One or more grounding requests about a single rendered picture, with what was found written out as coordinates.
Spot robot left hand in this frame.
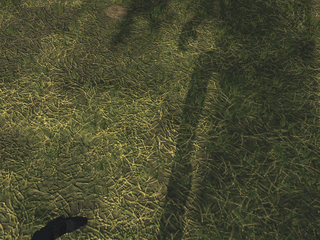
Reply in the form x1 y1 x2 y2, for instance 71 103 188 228
30 216 88 240

